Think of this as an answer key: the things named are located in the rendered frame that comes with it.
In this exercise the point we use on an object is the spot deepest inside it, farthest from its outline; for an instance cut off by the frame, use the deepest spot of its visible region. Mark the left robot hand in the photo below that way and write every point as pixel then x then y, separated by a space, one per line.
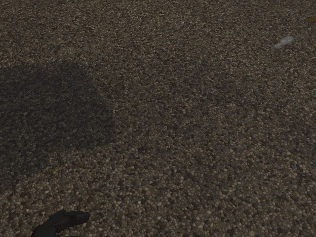
pixel 59 222

